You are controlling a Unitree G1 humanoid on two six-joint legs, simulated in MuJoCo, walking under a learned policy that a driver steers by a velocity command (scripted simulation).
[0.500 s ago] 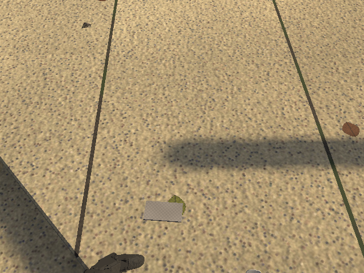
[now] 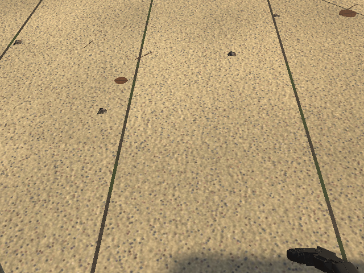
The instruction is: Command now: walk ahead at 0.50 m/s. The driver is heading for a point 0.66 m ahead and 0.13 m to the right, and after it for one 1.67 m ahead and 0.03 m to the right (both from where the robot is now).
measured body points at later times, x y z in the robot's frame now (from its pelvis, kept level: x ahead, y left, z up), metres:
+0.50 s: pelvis +0.33 +0.01 +0.00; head +0.35 +0.00 +0.45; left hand +0.56 +0.21 -0.09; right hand +0.29 -0.23 -0.14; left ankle +0.24 +0.10 -0.73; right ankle +0.51 -0.17 -0.67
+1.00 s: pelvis +0.59 -0.06 +0.01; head +0.63 -0.08 +0.46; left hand +0.76 +0.17 -0.11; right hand +0.68 -0.34 -0.11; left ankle +0.76 +0.05 -0.70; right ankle +0.54 -0.14 -0.73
